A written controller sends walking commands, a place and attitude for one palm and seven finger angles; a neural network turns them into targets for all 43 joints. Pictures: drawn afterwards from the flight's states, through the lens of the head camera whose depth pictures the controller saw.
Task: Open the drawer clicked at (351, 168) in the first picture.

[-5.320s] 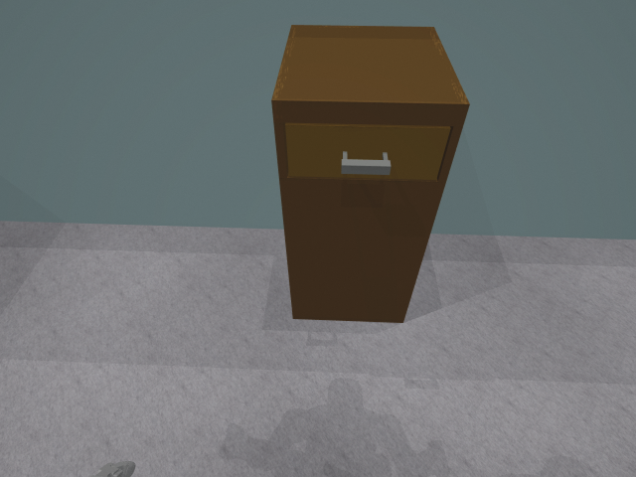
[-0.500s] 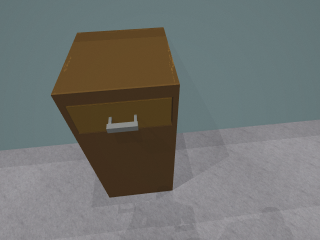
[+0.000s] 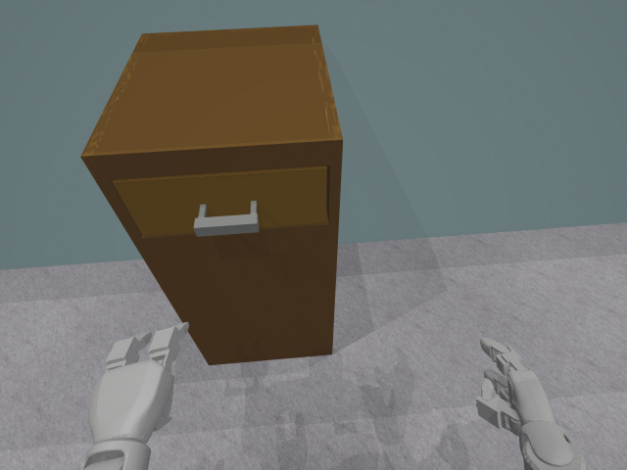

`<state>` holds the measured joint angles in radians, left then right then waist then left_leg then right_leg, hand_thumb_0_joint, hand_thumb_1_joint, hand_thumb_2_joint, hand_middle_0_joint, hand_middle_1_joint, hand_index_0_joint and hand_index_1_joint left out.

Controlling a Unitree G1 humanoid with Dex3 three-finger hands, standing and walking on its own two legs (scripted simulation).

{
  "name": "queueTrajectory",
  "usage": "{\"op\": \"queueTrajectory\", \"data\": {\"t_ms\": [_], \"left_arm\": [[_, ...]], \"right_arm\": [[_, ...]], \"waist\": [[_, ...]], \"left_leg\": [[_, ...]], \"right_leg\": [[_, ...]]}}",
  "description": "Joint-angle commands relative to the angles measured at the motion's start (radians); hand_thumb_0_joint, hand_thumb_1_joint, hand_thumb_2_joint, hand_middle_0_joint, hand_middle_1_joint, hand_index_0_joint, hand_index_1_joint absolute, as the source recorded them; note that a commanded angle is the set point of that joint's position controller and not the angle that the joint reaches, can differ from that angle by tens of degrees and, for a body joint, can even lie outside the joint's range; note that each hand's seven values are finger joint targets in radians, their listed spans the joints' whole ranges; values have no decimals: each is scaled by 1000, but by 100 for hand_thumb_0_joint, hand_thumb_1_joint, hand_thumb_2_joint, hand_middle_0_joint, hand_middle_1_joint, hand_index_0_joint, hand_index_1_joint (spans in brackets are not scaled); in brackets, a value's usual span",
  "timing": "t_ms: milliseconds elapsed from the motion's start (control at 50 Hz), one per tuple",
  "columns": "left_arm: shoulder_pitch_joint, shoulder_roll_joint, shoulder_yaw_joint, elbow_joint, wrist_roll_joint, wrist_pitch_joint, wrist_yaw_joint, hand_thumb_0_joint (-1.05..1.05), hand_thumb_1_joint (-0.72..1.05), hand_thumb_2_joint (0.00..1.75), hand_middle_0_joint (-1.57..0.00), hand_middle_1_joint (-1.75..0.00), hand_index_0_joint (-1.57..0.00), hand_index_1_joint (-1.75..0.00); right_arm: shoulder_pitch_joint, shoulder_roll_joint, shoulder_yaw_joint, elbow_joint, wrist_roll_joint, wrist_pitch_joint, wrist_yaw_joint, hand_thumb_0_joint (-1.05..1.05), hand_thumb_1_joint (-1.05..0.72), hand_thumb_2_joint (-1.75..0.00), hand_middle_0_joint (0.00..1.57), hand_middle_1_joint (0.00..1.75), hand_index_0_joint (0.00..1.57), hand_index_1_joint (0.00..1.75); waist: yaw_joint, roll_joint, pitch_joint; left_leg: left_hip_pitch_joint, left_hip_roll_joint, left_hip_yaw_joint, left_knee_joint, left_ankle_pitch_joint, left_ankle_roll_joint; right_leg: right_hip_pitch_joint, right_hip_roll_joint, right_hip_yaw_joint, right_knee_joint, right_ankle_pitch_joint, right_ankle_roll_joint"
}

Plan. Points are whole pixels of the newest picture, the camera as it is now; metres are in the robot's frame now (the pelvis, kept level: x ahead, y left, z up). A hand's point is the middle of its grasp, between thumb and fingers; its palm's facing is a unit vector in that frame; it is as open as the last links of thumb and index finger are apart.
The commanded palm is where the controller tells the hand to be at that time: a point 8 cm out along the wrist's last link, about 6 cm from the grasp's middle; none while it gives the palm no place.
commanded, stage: raise the hand with hooked fingers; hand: left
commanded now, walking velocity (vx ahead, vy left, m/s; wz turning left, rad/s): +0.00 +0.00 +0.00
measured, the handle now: (227, 216) +0.51 +0.22 -0.02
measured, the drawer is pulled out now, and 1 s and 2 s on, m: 0.00 0.00 0.00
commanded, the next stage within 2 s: move the hooked fingers above the handle in 1.52 s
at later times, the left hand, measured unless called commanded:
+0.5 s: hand (147, 356) +0.24 +0.24 +0.01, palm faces -0.06 -0.12 -0.99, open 11.3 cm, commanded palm +0.21 +0.24 +0.07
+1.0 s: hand (125, 284) +0.30 +0.27 +0.09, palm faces +0.09 -0.07 -0.99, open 13.7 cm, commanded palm +0.27 +0.27 +0.14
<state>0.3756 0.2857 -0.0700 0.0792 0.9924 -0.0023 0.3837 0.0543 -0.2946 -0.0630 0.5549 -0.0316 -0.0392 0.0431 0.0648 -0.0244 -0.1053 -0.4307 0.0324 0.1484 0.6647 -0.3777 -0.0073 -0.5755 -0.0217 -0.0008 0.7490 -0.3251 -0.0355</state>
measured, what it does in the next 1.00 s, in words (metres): stands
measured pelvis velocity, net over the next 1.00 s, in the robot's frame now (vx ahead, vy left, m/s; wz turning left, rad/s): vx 0.01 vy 0.02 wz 0.03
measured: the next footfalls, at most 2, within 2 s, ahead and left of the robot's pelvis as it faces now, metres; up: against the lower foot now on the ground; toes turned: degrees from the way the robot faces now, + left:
none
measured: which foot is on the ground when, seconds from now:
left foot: down 0.00-1.00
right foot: down 0.00-1.00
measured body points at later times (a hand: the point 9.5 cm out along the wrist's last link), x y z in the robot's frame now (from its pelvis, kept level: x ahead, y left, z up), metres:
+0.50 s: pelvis +0.01 -0.01 +0.01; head +0.04 -0.05 +0.45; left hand +0.24 +0.24 +0.07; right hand +0.18 -0.22 -0.12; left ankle -0.03 +0.13 -0.72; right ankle +0.03 -0.09 -0.72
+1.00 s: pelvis +0.01 +0.02 +0.02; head +0.01 -0.01 +0.47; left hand +0.29 +0.27 +0.14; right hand +0.24 -0.17 -0.08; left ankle -0.03 +0.13 -0.72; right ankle +0.03 -0.09 -0.72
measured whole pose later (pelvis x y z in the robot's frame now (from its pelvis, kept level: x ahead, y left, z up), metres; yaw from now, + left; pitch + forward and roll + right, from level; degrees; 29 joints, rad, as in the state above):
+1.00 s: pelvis +0.01 +0.02 +0.02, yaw +2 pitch +1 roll +1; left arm -0.06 0.37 -0.14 0.10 1.00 0.20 0.17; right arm 0.08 -0.21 0.01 0.62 0.00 0.07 -0.03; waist 0.09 0.07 -0.03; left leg -0.20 -0.01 0.06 0.50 -0.32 0.02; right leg -0.31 -0.04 -0.03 0.55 -0.26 0.00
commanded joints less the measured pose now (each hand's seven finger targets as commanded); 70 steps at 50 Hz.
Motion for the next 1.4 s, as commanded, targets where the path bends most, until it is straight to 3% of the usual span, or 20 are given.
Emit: {"op": "queueTrajectory", "data": {"t_ms": [0,40,60,120,160,220,280,340,400,440,540,580,660,720,820,960,1080,1180,1240,1380], "left_arm": [[11,178,133,-179,162,-13,132,0,43,70,-23,-60,-23,-60],[-185,207,151,-283,182,-34,196,0,39,68,-24,-63,-24,-63],[-344,243,165,-371,180,-57,224,0,36,67,-24,-64,-24,-64],[-357,206,112,-364,132,-93,249,0,29,64,-24,-69,-24,-69],[-372,218,114,-325,101,-76,239,0,25,62,-25,-72,-25,-72],[-329,222,113,-189,74,28,188,0,18,59,-25,-76,-25,-76],[-253,215,107,-87,22,164,85,0,11,56,-26,-81,-26,-81],[-175,208,81,-94,-32,213,-36,0,4,53,-26,-86,-26,-86],[-137,208,84,-127,-33,171,-104,0,-3,50,-27,-90,-27,-90],[-180,230,104,-204,-7,117,-103,0,-8,48,-27,-93,-27,-93],[-300,274,181,-310,46,9,25,0,-20,43,-28,-100,-28,-100],[-368,295,200,-327,64,10,79,0,-24,41,-28,-103,-28,-103],[-457,241,140,-211,39,95,89,0,-34,37,-29,-110,-29,-110],[-518,210,61,-170,6,171,22,0,-41,34,-29,-114,-29,-114],[-583,235,26,-176,2,223,-118,0,-50,30,-30,-120,-30,-120],[-711,317,92,-157,41,192,-182,0,-50,30,-30,-120,-30,-120],[-871,317,63,-177,24,173,-205,0,-50,30,-30,-120,-30,-120],[-743,265,32,-110,-10,167,-258,0,-50,30,-30,-120,-30,-120],[-715,281,48,-121,-24,155,-281,0,-50,30,-30,-120,-30,-120],[-770,358,139,-243,8,70,-198,0,-50,30,-30,-120,-30,-120]], "right_arm": [[-58,-45,-15,-153,-17,38,15,0,-90,-90,20,30,20,30],[-36,-35,-29,-144,-38,39,0,0,-90,-90,20,30,20,30],[-33,-30,-30,-127,-48,36,-13,0,-90,-90,20,30,20,30],[-34,-22,-26,-119,-41,16,-38,0,-90,-90,20,30,20,30],[-36,-22,-20,-101,-42,15,-51,0,-90,-90,20,30,20,30],[-64,-19,-3,-96,-32,25,-62,0,-90,-90,20,30,20,30],[-95,-24,13,-97,-1,48,-79,0,-90,-90,20,30,20,30],[-113,-32,35,-112,21,54,-92,0,-90,-90,20,30,20,30],[-89,-35,43,-109,19,47,-90,0,-90,-90,20,30,20,30],[-67,-38,36,-103,8,37,-84,0,-90,-90,20,30,20,30],[-32,-34,3,-87,-11,12,-74,0,-90,-90,20,30,20,30],[-24,-37,-8,-78,-14,15,-70,0,-90,-90,20,30,20,30],[-40,-47,-19,-53,13,22,-66,0,-90,-90,20,30,20,30],[-68,-54,-15,-48,33,28,-74,0,-90,-90,20,30,20,30],[-86,-59,8,-68,37,50,-85,0,-90,-90,20,30,20,30],[-63,-47,33,-64,29,79,-81,0,-90,-90,20,30,20,30],[-60,-44,37,-51,36,74,-81,0,-90,-90,20,30,20,30],[-33,-52,28,-48,38,74,-71,0,-90,-90,20,30,20,30],[-35,-64,26,-56,39,80,-66,0,-90,-90,20,30,20,30],[-18,-58,17,-51,28,60,-62,0,-90,-90,20,30,20,30]], "waist": [[63,28,-150],[20,77,-251],[-16,60,-278],[-53,131,-294],[-74,103,-281],[-55,34,-219],[-7,-54,-205],[25,-118,-162],[36,-118,-109],[36,-87,-132],[28,51,-181],[20,83,-222],[-7,61,-173],[-1,49,-150],[16,11,-126],[30,53,-106],[12,105,-148],[17,24,-144],[20,-10,-116],[41,75,-209]], "left_leg": [[-93,-94,-85,8,202,24],[-31,-91,-103,80,204,34],[-12,-89,-125,122,191,39],[39,-88,-127,179,164,43],[10,-85,-131,183,162,44],[-66,-84,-113,114,146,43],[-99,-84,-100,26,170,36],[-86,-78,-95,-51,190,36],[-55,-73,-97,-95,208,38],[-37,-77,-108,-106,214,40],[53,-86,-117,-99,265,39],[84,-88,-120,-92,294,35],[101,-78,-111,-113,287,33],[128,-75,-107,-158,279,33],[178,-65,-125,-212,344,31],[215,-59,-129,-254,386,19],[268,-62,-137,-266,436,13],[263,-60,-132,-265,499,17],[234,-59,-127,-274,479,20],[263,-63,-140,-265,519,15]], "right_leg": [[171,28,115,-78,153,-41],[93,18,151,-52,152,-38],[43,15,169,-40,123,-31],[-38,8,157,-36,90,-26],[-11,14,135,-36,117,-18],[132,9,91,-84,161,2],[301,3,113,-144,215,12],[393,-5,110,-172,250,22],[405,-6,85,-186,247,20],[415,-6,84,-188,239,14],[365,5,69,-171,265,-7],[352,9,61,-158,287,-13],[323,14,16,-181,265,-9],[346,16,-4,-208,238,-4],[398,21,-25,-228,266,-4],[440,32,-28,-261,281,-15],[465,32,-29,-283,315,-18],[491,32,-37,-290,380,-12],[495,30,-35,-297,384,-9],[512,28,-19,-280,395,-17]]}}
